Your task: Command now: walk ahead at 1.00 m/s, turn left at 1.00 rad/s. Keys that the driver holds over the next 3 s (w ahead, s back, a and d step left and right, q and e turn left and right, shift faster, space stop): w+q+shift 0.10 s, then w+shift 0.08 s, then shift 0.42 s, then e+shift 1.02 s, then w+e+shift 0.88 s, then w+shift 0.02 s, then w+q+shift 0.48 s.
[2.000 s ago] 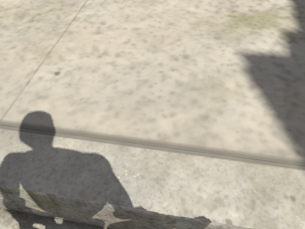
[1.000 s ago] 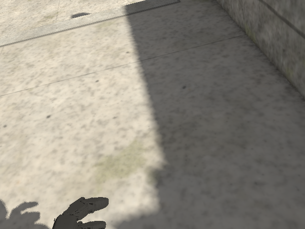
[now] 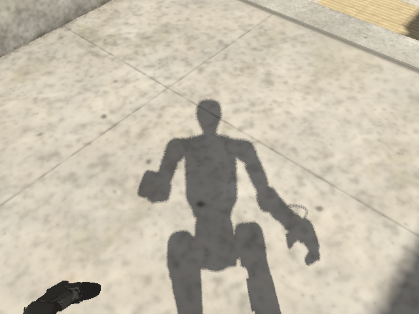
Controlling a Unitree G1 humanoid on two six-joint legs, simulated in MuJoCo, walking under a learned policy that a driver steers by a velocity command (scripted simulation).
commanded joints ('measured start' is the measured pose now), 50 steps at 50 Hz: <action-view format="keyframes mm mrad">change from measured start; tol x32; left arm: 1 206 166 76 -2 6 15 10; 50 186 202 116 -38 -44 51 -10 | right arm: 1 -107 -20 27 -145 -20 -8 7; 50 -284 -6 12 -109 -2 34 -34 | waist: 1 128 -229 -142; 13 64 -55 138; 17 -102 -195 -108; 20 50 269 -446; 24 65 -122 -205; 50 102 -139 -257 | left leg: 1 -654 111 131 381 170 6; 17 -78 53 239 -547 506 45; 20 713 468 -321 -489 1594 257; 23 354 396 -192 -690 1063 258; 28 -99 306 -8 -811 1083 186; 42 163 435 90 -717 808 110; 46 21 291 267 -401 795 -42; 48 -541 0 178 111 -149 -176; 50 -578 80 81 197 -51 -169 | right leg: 1 630 -346 643 -475 -670 -159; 13 338 -147 -226 -621 649 -134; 17 575 -174 -199 -210 1206 -122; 18 523 -133 -218 1 1104 -94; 20 -55 84 -35 723 -442 -33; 34 105 -30 7 115 166 -4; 44 -22 4 -79 -84 -68 -82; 48 654 -307 591 -305 940 -459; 50 596 -218 421 -290 747 -379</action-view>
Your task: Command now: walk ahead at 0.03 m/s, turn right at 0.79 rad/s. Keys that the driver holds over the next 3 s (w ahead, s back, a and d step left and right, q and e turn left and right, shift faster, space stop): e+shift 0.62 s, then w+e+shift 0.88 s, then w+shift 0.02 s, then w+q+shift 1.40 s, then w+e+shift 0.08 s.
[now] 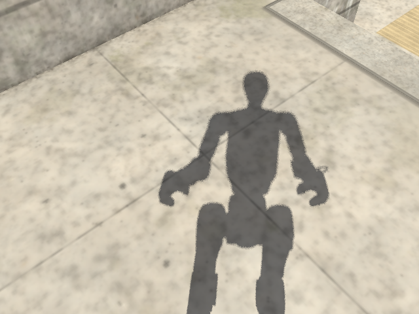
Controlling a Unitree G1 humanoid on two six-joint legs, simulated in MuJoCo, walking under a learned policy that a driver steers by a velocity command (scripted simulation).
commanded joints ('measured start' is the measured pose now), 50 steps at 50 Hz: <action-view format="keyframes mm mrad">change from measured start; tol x32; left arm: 1 26 167 58 -89 -25 -2 24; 50 235 206 34 -27 23 -14 15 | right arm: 1 -21 -84 -22 -82 7 -20 3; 50 -98 -153 -16 -175 -65 -75 94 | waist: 1 -6 -29 -207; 18 -32 -195 -162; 21 37 280 -181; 41 11 147 -49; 46 138 -396 6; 50 41 -77 60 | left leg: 1 -321 5 -105 214 26 -29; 18 128 -48 -136 -589 292 -27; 21 401 383 -535 -737 634 239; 31 407 299 -87 -755 542 246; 38 298 364 -19 -904 -89 159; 42 218 347 114 -792 -101 116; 45 -482 112 248 267 -205 37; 50 -517 150 1 155 205 -31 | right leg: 1 423 -261 392 -174 688 -199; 18 205 -72 587 -112 315 -74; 21 -158 170 253 344 -441 53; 26 -244 -11 87 736 -147 145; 43 324 -6 -260 -67 -168 -23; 46 480 -327 763 -379 -372 -222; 50 366 -259 524 -442 -389 -233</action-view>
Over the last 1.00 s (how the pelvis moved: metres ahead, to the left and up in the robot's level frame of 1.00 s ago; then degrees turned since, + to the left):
0.53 -0.02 0.03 4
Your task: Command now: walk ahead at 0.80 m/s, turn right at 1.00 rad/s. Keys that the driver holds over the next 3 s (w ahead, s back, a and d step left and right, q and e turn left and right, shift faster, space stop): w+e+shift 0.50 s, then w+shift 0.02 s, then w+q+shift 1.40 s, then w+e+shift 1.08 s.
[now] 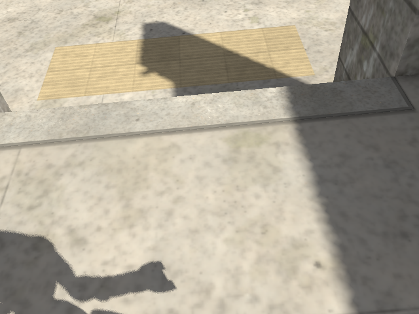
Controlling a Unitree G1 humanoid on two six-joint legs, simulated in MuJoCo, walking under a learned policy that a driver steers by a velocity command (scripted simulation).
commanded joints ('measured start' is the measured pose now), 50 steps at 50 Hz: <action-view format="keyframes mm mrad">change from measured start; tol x32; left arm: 1 7 195 45 -56 -2 -51 19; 31 -531 47 -45 -133 14 -39 -86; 36 51 234 35 61 53 -54 -1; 50 -66 32 -6 188 -2 -155 12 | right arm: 1 -164 -139 -12 -131 7 -26 15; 9 -287 -72 31 -179 58 -7 13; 14 439 -322 -57 -15 7 -26 -74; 16 92 -169 -25 -85 16 -20 -64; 37 411 -1 46 131 89 -53 -26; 50 -16 15 43 37 74 18 24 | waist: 1 -3 -150 158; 11 -117 -167 10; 14 -254 326 -312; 31 -62 -54 246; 38 103 -115 -318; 50 -76 -117 191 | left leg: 1 -340 15 -36 -88 140 -31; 10 199 -110 14 -610 299 21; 13 937 14 -110 -584 -84 50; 14 1005 286 -611 -860 -622 71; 15 817 321 -932 -1082 -710 89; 29 403 133 185 -1237 464 106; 34 632 188 163 -822 1456 163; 36 312 94 111 -194 857 156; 37 -43 -56 14 162 -102 137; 50 -153 18 76 -196 443 141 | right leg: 1 138 -239 516 -512 -105 -225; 9 123 -179 383 -477 534 -165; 12 -10 -101 312 5 972 -83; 14 -424 107 231 680 -85 -64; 16 -512 -4 167 789 120 -77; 31 -328 -17 -88 74 447 -92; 35 248 39 -47 -91 275 -137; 37 740 -454 625 -158 -178 -141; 42 155 -304 247 -439 155 -57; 50 135 -168 -221 -537 774 39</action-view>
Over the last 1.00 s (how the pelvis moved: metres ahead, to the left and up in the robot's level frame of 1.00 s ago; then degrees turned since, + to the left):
0.07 -0.08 -0.01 -56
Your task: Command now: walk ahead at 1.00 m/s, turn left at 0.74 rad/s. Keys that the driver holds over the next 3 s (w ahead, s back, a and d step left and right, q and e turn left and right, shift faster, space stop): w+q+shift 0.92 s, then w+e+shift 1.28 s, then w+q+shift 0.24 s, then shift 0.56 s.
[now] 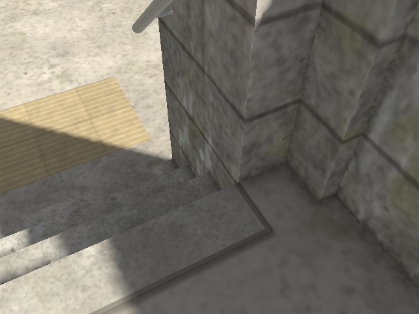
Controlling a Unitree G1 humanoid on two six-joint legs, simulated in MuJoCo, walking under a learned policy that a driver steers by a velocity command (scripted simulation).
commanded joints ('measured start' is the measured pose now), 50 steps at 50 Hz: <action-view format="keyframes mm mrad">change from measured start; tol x64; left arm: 1 -109 43 -10 -67 0 -29 10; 50 -321 115 14 -339 5 84 0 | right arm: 1 -84 23 28 -89 0 -10 20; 50 105 -89 -22 -123 29 -46 -88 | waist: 1 -63 -81 126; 50 8 -3 -89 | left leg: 1 75 -27 85 -173 118 30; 11 1134 72 -646 -699 108 500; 22 -173 -345 -206 24 -434 3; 37 1020 -258 79 -219 -342 108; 39 966 26 -710 -605 -37 191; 50 246 -140 -391 -372 -230 127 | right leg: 1 -179 -201 -42 -150 732 41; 7 -105 -308 -26 552 1472 45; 10 -894 45 215 1565 -158 79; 24 -59 -664 1048 -14 -203 -152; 36 -385 -294 -64 430 753 52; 39 -1053 -90 246 1381 -223 115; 50 -632 -118 278 615 703 120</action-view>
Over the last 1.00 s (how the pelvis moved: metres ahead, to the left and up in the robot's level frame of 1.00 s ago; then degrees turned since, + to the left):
0.78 -0.30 0.01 -23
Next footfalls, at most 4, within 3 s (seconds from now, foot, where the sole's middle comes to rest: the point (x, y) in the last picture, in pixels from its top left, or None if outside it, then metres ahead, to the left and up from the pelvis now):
0.16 left None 0.36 0.05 -0.77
0.42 right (242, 283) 0.59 -0.06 -0.77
0.74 left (99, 271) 0.62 0.41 -0.77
1.18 right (112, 236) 0.86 0.45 -0.97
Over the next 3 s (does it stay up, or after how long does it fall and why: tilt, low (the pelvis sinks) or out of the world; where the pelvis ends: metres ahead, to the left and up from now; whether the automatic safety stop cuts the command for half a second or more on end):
stays up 1.88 0.91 -0.82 its command is cut before an obstacle after 0.2 s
